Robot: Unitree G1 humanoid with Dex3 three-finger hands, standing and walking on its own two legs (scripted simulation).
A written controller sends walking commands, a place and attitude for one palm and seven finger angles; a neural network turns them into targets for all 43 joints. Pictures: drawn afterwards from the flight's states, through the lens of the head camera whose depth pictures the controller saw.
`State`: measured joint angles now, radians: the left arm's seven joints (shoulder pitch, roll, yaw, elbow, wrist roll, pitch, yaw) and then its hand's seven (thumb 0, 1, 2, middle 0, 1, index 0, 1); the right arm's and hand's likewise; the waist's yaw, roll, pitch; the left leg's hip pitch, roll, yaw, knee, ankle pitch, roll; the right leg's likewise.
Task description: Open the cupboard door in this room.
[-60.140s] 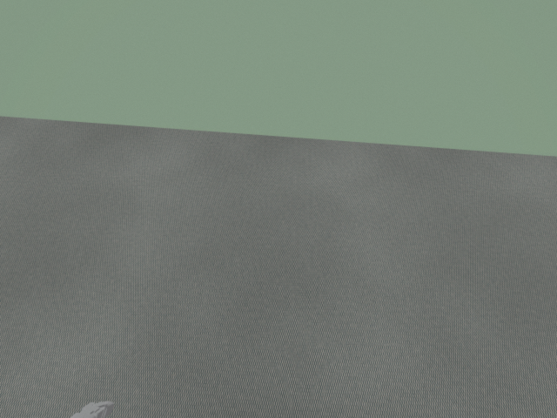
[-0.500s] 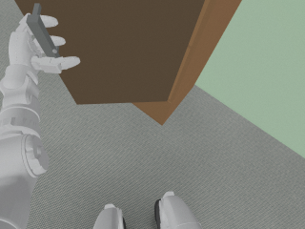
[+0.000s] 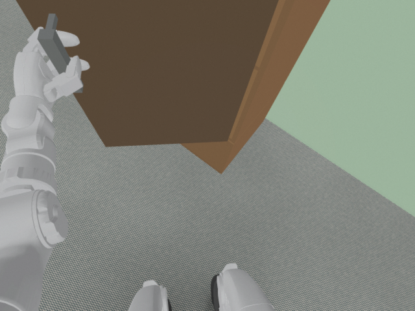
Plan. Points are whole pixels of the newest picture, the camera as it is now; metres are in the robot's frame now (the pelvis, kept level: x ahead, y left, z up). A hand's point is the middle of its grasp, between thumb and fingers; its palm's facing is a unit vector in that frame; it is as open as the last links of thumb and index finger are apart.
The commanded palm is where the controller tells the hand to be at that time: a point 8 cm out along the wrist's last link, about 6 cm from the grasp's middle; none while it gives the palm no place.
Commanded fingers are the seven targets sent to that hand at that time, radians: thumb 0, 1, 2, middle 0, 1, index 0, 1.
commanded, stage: pull the door open along its arc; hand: left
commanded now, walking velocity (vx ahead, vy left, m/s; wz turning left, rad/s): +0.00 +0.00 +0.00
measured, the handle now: (65, 56) +0.58 +0.20 +0.07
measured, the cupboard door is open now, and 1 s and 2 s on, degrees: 43 80 81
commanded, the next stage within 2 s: open thumb and fingers to let go in 0.92 s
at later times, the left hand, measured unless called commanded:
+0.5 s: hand (84, 127) +0.43 +0.16 +0.08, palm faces +0.01 -1.00 +0.02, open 6.0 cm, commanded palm +0.36 +0.22 +0.07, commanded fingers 0.00 0.90 0.90 -0.40 -1.35 -0.40 -1.35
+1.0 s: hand (141, 189) +0.31 +0.07 +0.08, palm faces +0.39 -0.92 +0.01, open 6.2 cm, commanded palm +0.27 +0.11 +0.07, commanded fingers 0.00 0.90 0.90 -0.40 -1.35 -0.40 -1.35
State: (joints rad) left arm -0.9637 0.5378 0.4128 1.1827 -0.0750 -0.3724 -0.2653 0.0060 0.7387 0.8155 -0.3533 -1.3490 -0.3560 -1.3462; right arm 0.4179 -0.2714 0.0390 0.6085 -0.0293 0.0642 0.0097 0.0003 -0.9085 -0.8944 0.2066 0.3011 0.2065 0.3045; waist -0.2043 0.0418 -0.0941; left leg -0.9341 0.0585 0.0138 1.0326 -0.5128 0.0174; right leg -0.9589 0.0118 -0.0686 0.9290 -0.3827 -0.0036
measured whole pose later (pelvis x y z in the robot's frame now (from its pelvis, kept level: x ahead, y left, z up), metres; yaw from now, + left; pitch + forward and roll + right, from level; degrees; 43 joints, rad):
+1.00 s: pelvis +0.01 -0.04 +0.02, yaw +3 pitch +11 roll +1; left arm 0.02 -0.07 -0.08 0.23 0.03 -0.32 0.44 0.01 0.66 0.75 -0.36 -1.32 -0.36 -1.33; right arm 0.17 -0.17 0.01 0.56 -0.07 0.03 0.00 0.01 -0.91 -0.89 0.21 0.30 0.21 0.30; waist -0.01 0.03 -0.11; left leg -0.58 0.04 0.00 0.86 -0.46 -0.04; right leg -0.65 -0.01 -0.08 0.87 -0.41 -0.05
